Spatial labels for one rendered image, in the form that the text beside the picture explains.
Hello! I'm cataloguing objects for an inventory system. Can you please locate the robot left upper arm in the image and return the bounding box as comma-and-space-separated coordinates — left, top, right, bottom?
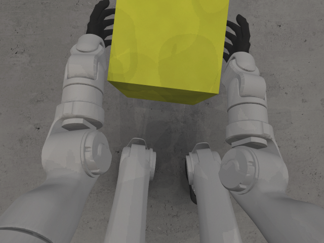
0, 129, 112, 243

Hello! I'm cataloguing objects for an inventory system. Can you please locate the robot right upper arm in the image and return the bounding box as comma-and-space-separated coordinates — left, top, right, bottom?
218, 146, 324, 243

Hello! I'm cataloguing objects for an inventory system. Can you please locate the robot right forearm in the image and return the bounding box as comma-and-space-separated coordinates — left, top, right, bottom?
221, 52, 283, 160

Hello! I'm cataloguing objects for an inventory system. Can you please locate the carton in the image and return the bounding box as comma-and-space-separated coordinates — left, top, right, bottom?
107, 0, 229, 105

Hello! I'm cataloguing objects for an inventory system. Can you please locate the robot left hand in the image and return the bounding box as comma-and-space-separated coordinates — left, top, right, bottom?
86, 0, 115, 48

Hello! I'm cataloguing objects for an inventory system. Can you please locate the robot left forearm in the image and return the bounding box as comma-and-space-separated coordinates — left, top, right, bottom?
42, 34, 107, 165

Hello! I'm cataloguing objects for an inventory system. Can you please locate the right robot foot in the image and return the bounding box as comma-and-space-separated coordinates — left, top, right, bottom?
185, 159, 197, 204

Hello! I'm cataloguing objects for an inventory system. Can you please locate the robot right shin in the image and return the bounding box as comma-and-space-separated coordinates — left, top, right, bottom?
191, 142, 221, 194

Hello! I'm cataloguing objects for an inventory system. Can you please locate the robot right hand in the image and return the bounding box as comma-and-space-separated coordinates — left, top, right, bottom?
223, 14, 251, 62

